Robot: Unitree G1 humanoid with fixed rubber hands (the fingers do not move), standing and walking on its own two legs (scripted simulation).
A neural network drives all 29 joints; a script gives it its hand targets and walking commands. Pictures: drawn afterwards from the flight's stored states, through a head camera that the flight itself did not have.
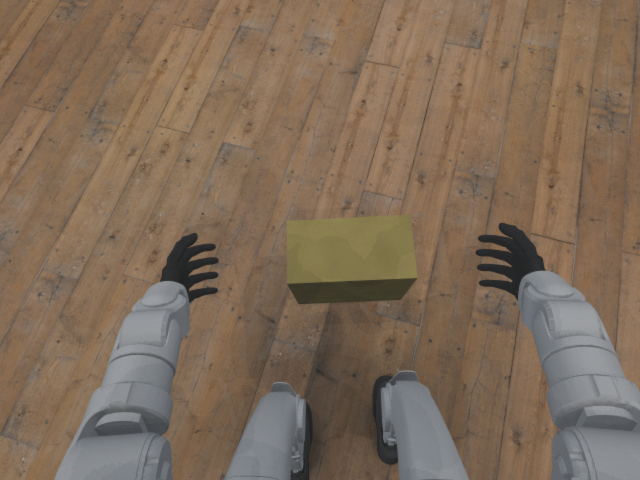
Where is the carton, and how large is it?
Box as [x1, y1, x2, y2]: [287, 215, 417, 303]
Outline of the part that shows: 409,215 287,221 287,284 298,303 400,299 417,277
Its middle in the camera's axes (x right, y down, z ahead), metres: +0.08 +0.05 +1.00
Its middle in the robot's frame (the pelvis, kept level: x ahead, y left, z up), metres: +0.52 -0.02 -0.56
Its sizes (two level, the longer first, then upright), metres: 0.288 0.151 0.255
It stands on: the floor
